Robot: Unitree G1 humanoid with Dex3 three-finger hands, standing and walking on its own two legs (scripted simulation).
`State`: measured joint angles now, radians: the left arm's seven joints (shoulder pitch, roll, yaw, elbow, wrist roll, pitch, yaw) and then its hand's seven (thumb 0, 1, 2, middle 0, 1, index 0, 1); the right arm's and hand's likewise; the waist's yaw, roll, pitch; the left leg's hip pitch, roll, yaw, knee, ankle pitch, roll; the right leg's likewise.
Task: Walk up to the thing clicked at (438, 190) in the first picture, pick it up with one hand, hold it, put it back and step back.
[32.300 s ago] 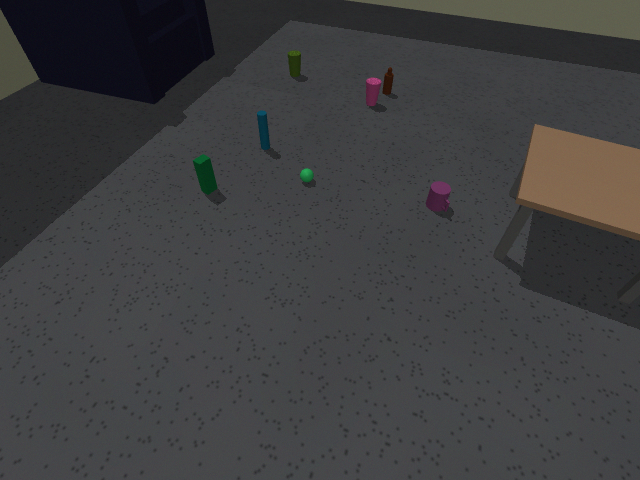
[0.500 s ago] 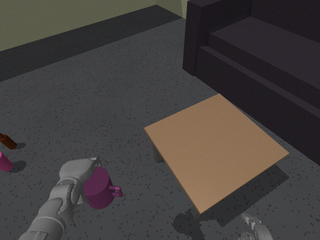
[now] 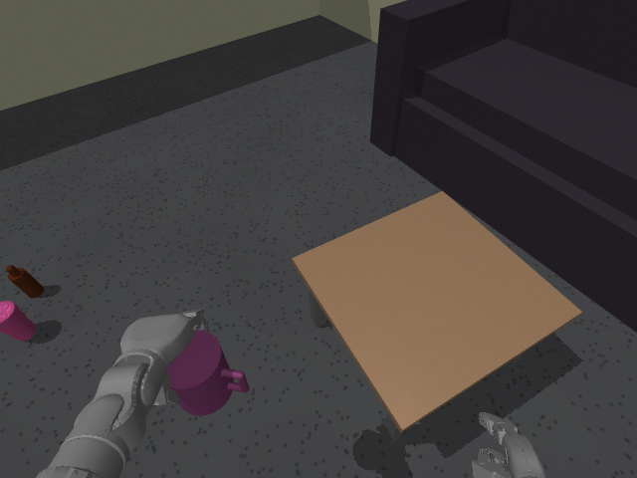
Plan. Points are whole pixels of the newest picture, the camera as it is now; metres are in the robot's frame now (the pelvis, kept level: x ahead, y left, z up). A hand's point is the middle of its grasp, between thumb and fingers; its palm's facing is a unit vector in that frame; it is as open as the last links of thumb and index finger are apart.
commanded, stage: hold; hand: left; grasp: from above
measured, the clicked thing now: (208, 375) +0.29 +0.18 -0.10
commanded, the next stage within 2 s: crouch in 0.60 s
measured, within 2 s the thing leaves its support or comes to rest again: neither
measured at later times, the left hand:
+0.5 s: hand (168, 368) +0.28 +0.23 -0.05, palm faces -0.48 -0.06 -0.88, open 11.6 cm
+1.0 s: hand (176, 382) +0.27 +0.22 -0.08, palm faces -0.49 -0.06 -0.87, open 11.6 cm
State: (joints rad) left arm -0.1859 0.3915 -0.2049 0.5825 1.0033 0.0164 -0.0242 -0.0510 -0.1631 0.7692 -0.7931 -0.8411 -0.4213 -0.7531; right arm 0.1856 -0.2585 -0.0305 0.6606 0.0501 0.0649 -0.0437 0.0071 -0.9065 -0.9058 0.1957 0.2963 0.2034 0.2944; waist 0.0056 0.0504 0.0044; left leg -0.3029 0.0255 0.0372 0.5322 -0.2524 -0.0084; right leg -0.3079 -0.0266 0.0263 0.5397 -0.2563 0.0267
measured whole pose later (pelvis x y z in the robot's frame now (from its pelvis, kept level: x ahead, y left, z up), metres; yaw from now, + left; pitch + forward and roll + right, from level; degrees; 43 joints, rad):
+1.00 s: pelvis +0.00 +0.00 +0.00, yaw +1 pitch +3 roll +0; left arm -0.21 0.35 -0.20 0.74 1.06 -0.02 0.10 0.00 -0.15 0.83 -0.68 -0.92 -0.37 -0.78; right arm 0.18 -0.25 -0.04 0.66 0.04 0.09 -0.03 0.01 -0.90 -0.90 0.20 0.30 0.20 0.29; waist -0.01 0.03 0.01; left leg -0.35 0.02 0.02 0.55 -0.26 -0.01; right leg -0.35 -0.03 0.01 0.56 -0.27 0.03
